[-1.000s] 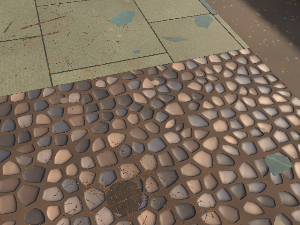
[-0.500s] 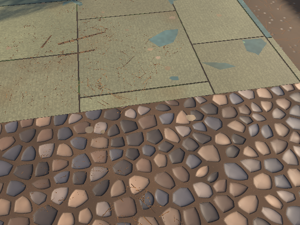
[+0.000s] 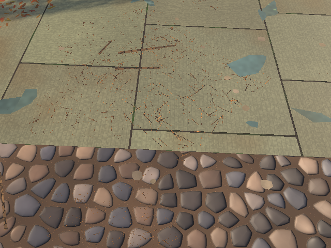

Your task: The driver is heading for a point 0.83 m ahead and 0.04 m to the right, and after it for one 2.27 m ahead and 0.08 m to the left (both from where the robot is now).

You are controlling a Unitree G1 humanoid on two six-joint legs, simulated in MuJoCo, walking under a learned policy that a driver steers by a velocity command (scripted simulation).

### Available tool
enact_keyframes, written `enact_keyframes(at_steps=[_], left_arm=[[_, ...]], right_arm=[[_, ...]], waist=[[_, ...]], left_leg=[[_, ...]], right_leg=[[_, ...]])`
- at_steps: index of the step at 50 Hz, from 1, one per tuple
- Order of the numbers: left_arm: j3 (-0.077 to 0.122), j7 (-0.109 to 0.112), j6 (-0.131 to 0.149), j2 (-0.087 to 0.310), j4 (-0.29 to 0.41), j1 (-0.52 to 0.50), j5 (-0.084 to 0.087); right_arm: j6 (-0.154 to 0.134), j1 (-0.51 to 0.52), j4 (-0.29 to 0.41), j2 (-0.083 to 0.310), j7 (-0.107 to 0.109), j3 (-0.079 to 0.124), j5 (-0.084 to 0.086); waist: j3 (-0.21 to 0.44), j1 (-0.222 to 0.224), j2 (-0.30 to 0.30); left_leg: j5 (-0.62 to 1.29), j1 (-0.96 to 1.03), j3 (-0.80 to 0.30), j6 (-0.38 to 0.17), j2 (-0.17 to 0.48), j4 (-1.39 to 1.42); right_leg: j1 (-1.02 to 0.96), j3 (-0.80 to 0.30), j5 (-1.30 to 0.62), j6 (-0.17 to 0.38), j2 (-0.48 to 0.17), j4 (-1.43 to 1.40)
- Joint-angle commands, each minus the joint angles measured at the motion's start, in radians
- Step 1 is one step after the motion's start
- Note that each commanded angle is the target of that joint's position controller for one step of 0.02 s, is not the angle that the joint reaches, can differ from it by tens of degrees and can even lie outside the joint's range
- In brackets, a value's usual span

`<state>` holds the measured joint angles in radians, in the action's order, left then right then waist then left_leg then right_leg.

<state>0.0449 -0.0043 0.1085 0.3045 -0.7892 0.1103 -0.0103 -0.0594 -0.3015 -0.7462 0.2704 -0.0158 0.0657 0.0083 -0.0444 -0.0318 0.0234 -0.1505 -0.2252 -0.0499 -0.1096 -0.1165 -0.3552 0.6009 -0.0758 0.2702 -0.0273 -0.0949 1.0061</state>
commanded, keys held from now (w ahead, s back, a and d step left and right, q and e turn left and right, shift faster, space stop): w+q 0.14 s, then w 0.58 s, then w+e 0.28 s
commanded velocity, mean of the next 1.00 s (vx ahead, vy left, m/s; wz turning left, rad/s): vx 0.50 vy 0.00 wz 0.14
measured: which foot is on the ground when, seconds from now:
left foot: down 0.00-0.28, up 0.30-0.74, down 0.76-1.00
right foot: up 0.00-0.24, down 0.26-0.78, up 0.80-1.00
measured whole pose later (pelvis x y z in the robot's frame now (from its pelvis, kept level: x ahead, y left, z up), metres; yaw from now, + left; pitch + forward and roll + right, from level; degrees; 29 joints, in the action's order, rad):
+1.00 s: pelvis +0.55 +0.06 +0.00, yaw +5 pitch +1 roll +1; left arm 0.06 0.00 0.04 0.31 -0.83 0.23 0.03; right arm -0.10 -0.29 -0.78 0.26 -0.02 0.06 -0.02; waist -0.02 -0.02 0.05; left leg -0.18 -0.14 0.13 -0.05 -0.03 -0.30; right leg 0.64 -0.07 0.20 -0.01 -0.09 1.07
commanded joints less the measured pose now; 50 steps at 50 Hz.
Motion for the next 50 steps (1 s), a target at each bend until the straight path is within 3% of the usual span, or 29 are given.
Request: enact_keyframes(at_steps=[1,4,7,10,11,12,13,14,15,16,17,18,19,21,24,27,31,34,36,37,38,39,40,41,42,43,44,46,50], left_arm=[[0.012,0.005,-0.005,0.056,0.067,-0.029,-0.008],[0.004,-0.002,0.001,0.039,0.101,-0.129,0.003],[0.013,-0.01,0.01,0.068,0.13,-0.178,0.016],[0.024,-0.022,0.026,0.1,0.122,-0.143,0.014],[0.029,-0.023,0.031,0.106,0.112,-0.104,0.012],[0.042,-0.019,0.036,0.124,0.089,-0.023,0.005],[0.055,-0.014,0.04,0.162,0.072,0.103,-0.009],[0.08,-0.01,0.034,0.25,0.049,0.243,-0.02],[0.081,-0.023,0.021,0.224,0.003,0.305,0.015],[0.059,-0.024,0.018,0.144,0.02,0.254,0.031],[0.047,-0.021,0.009,0.111,0.034,0.192,0.021],[0.036,-0.021,0.004,0.089,0.036,0.147,0.011],[0.028,-0.02,0.004,0.069,0.035,0.122,0.002],[0.024,-0.019,0.006,0.062,0.025,0.122,0.003],[0.036,-0.012,0.009,0.109,0.002,0.155,0.017],[0.039,-0.007,-0.002,0.13,-0.016,0.184,0.026],[0.037,-0.006,-0.017,0.143,-0.054,0.265,0.035],[0.039,-0.002,-0.035,0.155,-0.077,0.293,0.038],[0.044,0.003,-0.046,0.175,-0.08,0.277,0.038],[0.04,0.004,-0.05,0.168,-0.079,0.27,0.039],[0.026,0.005,-0.047,0.139,-0.063,0.259,0.028],[-0.006,0.001,-0.031,0.037,-0.027,0.322,0.009],[-0.012,-0.004,-0.013,0.036,-0.04,0.355,0.027],[0.019,-0.006,-0.008,0.136,-0.03,0.281,0.054],[0.022,-0.007,-0.008,0.136,-0.011,0.214,0.061],[0.023,-0.004,-0.016,0.12,-0.009,0.184,0.05],[0.03,0.001,-0.03,0.109,-0.015,0.192,0.04],[0.024,0.002,-0.058,0.059,-0.028,0.233,0.04],[0.029,0.003,-0.073,0.04,0.006,0.164,0.034]], right_arm=[[-0.014,0.021,0.08,0.179,0.024,0.048,0.007],[-0.004,-0.024,0.068,0.184,0.03,0.05,0.01],[0.002,-0.067,0.05,0.177,0.031,0.05,0.017],[0.009,-0.076,0.039,0.159,0.039,0.045,0.01],[0.013,-0.072,0.036,0.154,0.039,0.044,0.007],[0.015,-0.066,0.039,0.135,0.037,0.036,0.004],[0.014,-0.06,0.052,0.095,0.033,0.018,-0.005],[0.004,-0.183,0.061,0.042,0.032,-0.001,0.004],[-0.005,-0.236,0.052,0.063,0.032,-0.004,0.024],[-0.007,-0.136,0.054,0.151,0.032,0.015,0.034],[-0.007,-0.032,0.077,0.164,0.032,0.017,0.025],[-0.009,0.029,0.094,0.151,0.03,0.016,0.008],[-0.011,0.039,0.099,0.138,0.027,0.018,-0.002],[-0.009,0.011,0.091,0.096,0.021,0.01,0.001],[-0.012,0.073,0.119,0.063,0.02,-0.006,-0.007],[-0.021,0.167,0.141,0.041,0.013,-0.018,-0.005],[-0.029,0.284,0.173,0.042,-0.004,-0.02,0.009],[-0.034,0.331,0.199,0.06,-0.018,-0.015,0.013],[-0.038,0.271,0.189,0.091,-0.02,-0.001,0.009],[-0.038,0.163,0.157,0.123,-0.015,0.018,0.003],[-0.036,0.0,0.121,0.176,-0.005,0.042,-0.007],[-0.028,-0.139,0.108,0.28,0.007,0.066,-0.031],[-0.02,-0.17,0.091,0.236,0.005,0.056,-0.017],[-0.019,-0.118,0.091,0.174,0.006,0.035,-0.011],[-0.02,-0.052,0.094,0.142,0.007,0.024,-0.008],[-0.025,0.011,0.09,0.111,0.002,0.014,-0.011],[-0.034,0.056,0.089,0.085,-0.001,0.007,-0.014],[-0.053,0.093,0.072,0.081,-0.005,0.012,-0.021],[-0.066,0.081,0.028,0.105,0.007,0.026,-0.03]], waist=[[0.046,0.022,-0.056],[0.042,-0.024,-0.093],[0.04,-0.038,-0.113],[0.047,-0.019,-0.142],[0.053,0.003,-0.156],[0.093,0.043,-0.154],[0.21,0.103,-0.115],[0.364,0.092,0.108],[0.382,0.093,0.287],[0.227,0.116,0.145],[0.129,0.114,0.064],[0.052,0.094,0.026],[0.033,0.066,0.039],[0.042,0.041,0.075],[0.034,0.051,0.059],[0.026,0.081,0.048],[0.005,0.125,0.048],[-0.01,0.118,0.057],[0.026,0.064,0.069],[0.091,0.003,0.054],[0.208,-0.074,0.029],[0.379,-0.087,-0.177],[0.474,-0.085,-0.297],[0.306,-0.089,-0.191],[0.196,-0.064,-0.155],[0.117,-0.031,-0.114],[0.076,0.003,-0.131],[0.051,0.042,-0.132],[0.014,0.047,-0.087]], left_leg=[[0.259,-0.015,-0.203,-0.166,0.226,0.145],[0.148,-0.049,-0.186,-0.111,0.19,0.125],[0.076,0.011,-0.261,-0.094,0.22,0.076],[0.098,0.123,-0.32,-0.081,0.275,-0.006],[0.152,0.138,-0.325,-0.072,0.277,-0.04],[0.254,0.139,-0.304,-0.052,0.237,-0.125],[0.234,0.068,-0.254,-0.02,0.186,-0.327],[-0.039,-0.233,-0.142,0.059,0.055,-0.668],[-0.434,-0.466,-0.122,0.087,0.023,-0.875],[-0.377,-0.558,-0.158,0.082,0.078,-0.948],[-0.296,-0.561,-0.116,0.079,0.121,-0.942],[-0.239,-0.541,-0.089,0.078,0.152,-0.883],[-0.193,-0.499,-0.079,0.077,0.189,-0.819],[-0.16,-0.431,-0.049,0.083,0.211,-0.746],[-0.081,-0.453,-0.015,0.106,0.228,-0.596],[0.085,-0.415,0.013,0.114,0.217,-0.397],[0.197,-0.355,0.041,0.113,0.179,-0.239],[0.125,-0.357,0.039,0.081,0.164,-0.175],[0.074,-0.244,0.06,0.049,0.136,-0.133],[0.089,-0.066,0.077,0.023,0.114,-0.097],[0.117,0.203,0.016,-0.018,0.182,-0.128],[0.097,0.606,-0.346,-0.138,0.456,-0.143],[-0.047,0.659,-0.643,-0.215,0.559,-0.008],[-0.125,0.529,-0.527,-0.168,0.518,0.024],[-0.112,0.39,-0.383,-0.131,0.473,0.053],[-0.071,0.259,-0.286,-0.111,0.427,0.1],[-0.026,0.168,-0.207,-0.093,0.392,0.141],[0.057,0.063,-0.111,-0.093,0.373,0.203],[0.203,0.075,0.037,-0.093,0.368,0.235]], right_leg=[[-0.003,0.025,-0.176,-0.042,0.02,-0.199],[-0.091,0.038,-0.362,-0.04,0.072,-0.405],[-0.113,0.007,-0.367,-0.024,0.089,-0.486],[-0.129,0.0,-0.282,0.016,0.076,-0.523],[-0.177,0.018,-0.25,0.037,0.081,-0.541],[-0.293,0.041,-0.241,0.067,0.092,-0.576],[-0.511,-0.042,-0.241,0.124,-0.005,-0.541],[-0.88,-0.396,-0.155,0.276,-0.212,-0.546],[-0.969,-0.731,0.125,0.352,-0.315,-0.69],[-0.858,-0.662,0.275,0.306,-0.282,-0.727],[-0.729,-0.513,0.225,0.266,-0.241,-0.735],[-0.6,-0.409,0.111,0.256,-0.196,-0.763],[-0.529,-0.339,0.02,0.246,-0.162,-0.783],[-0.469,-0.249,-0.106,0.245,-0.12,-0.818],[-0.464,-0.162,-0.262,0.269,-0.122,-0.856],[-0.467,-0.071,-0.323,0.242,-0.09,-0.864],[-0.504,-0.038,-0.324,0.221,-0.098,-0.845],[-0.597,-0.056,-0.369,0.202,-0.144,-0.798],[-0.628,-0.042,-0.544,0.179,-0.148,-0.71],[-0.594,-0.015,-0.672,0.158,-0.11,-0.579],[-0.461,0.013,-0.608,0.126,-0.062,-0.371],[-0.094,0.08,-0.198,0.059,0.068,0.017],[0.078,-0.019,0.309,0.048,0.129,0.211],[0.162,-0.057,0.268,0.055,0.072,0.286],[0.167,-0.029,0.178,0.057,0.026,0.263],[0.136,-0.015,0.111,0.05,-0.003,0.209],[0.086,-0.022,0.058,0.044,-0.029,0.163],[0.011,-0.02,-0.003,0.027,-0.038,0.147],[0.09,-0.05,-0.171,0.009,-0.035,0.023]])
